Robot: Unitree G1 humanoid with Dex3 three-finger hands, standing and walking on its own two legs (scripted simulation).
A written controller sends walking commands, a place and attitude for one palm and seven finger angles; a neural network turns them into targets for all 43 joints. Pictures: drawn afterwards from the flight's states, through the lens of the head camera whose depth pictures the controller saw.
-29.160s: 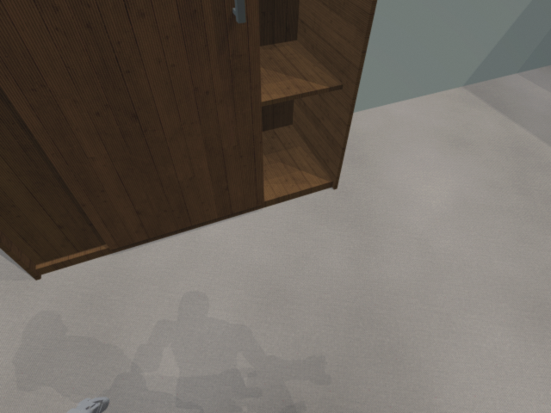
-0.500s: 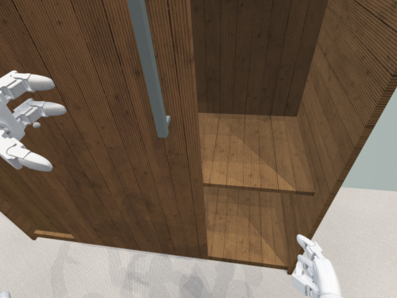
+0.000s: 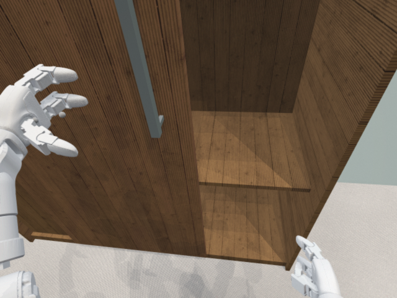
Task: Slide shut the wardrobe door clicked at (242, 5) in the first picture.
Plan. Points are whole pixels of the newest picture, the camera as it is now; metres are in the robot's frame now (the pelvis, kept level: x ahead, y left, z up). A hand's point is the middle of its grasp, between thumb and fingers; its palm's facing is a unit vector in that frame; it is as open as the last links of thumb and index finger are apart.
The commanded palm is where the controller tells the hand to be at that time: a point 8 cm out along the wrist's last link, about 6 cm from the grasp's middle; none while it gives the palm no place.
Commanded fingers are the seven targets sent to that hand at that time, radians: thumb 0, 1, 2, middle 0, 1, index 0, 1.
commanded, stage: move the hooked fingers beside the handle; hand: left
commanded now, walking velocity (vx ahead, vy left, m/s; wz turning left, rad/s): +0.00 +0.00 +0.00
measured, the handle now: (145, 71) +0.46 +0.14 +0.27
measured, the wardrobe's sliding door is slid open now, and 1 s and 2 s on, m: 0.38 0.38 0.38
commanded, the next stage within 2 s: feel for the door with the fingertips in 1.96 s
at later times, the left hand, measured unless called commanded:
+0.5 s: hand (75, 107) +0.35 +0.24 +0.26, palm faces +0.04 -1.00 -0.08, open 14.0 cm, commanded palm +0.32 +0.28 +0.26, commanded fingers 0.00 -0.50 0.30 -0.30 -1.20 -0.30 -1.20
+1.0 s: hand (94, 96) +0.39 +0.23 +0.25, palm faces +0.01 -1.00 -0.05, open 14.0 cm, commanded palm +0.36 +0.27 +0.25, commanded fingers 0.00 -0.50 0.30 -0.30 -1.20 -0.30 -1.20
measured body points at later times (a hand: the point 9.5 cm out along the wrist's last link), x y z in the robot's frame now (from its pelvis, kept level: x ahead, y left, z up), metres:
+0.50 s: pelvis +0.01 +0.00 +0.00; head -0.01 -0.04 +0.45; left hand +0.34 +0.29 +0.26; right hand +0.21 -0.24 -0.08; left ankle +0.00 +0.12 -0.74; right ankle -0.02 -0.10 -0.74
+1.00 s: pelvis +0.01 +0.01 +0.00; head -0.01 -0.02 +0.45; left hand +0.38 +0.28 +0.26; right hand +0.17 -0.24 -0.09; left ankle +0.00 +0.12 -0.74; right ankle -0.02 -0.10 -0.74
